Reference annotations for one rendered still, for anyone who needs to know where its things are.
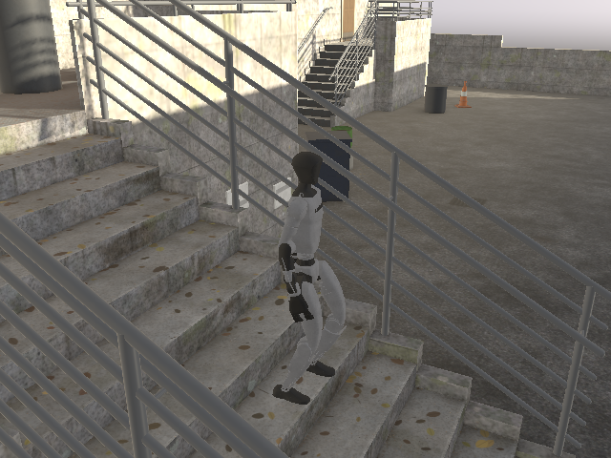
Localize right robot forearm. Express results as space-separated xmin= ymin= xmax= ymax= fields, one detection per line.
xmin=279 ymin=243 xmax=301 ymax=297

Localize robot right upper arm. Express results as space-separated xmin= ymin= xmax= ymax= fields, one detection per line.
xmin=278 ymin=198 xmax=307 ymax=254

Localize robot right foot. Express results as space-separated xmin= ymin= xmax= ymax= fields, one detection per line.
xmin=272 ymin=385 xmax=310 ymax=405

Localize robot right hand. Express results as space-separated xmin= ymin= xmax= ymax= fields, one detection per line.
xmin=289 ymin=295 xmax=314 ymax=323

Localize robot left shin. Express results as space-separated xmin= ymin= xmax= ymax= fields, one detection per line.
xmin=311 ymin=325 xmax=347 ymax=365

